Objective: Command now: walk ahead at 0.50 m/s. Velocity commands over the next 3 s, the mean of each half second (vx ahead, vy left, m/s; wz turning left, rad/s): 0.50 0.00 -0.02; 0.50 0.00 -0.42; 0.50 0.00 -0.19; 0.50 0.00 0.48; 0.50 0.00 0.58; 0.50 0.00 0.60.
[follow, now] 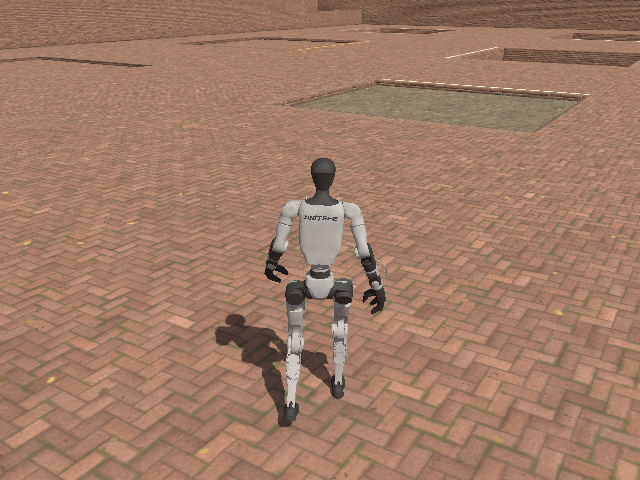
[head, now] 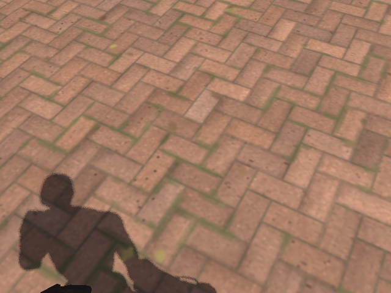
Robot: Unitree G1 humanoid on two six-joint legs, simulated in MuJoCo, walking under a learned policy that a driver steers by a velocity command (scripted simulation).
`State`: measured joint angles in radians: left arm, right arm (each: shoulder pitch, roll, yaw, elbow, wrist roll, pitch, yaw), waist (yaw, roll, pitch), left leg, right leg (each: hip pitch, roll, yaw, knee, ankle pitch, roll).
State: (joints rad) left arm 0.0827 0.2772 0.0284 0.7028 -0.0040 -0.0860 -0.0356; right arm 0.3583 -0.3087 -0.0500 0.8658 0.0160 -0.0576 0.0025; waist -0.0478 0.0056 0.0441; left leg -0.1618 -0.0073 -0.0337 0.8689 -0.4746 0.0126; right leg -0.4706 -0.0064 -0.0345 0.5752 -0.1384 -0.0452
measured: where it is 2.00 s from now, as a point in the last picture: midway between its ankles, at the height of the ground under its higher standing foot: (234, 129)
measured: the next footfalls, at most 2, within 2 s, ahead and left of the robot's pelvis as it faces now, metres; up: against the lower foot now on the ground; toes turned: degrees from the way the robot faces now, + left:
left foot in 0.48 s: +0.44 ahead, +0.14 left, +0.00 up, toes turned +1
right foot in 1.02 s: +0.69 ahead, -0.14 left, +0.00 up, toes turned -19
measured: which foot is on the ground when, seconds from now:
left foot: up 0.00-0.46, down 0.48-1.00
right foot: down 0.00-0.50, up 0.52-1.00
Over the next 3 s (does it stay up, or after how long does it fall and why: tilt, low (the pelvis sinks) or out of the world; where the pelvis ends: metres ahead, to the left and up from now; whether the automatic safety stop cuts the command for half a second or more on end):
stays up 1.65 -0.05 0.01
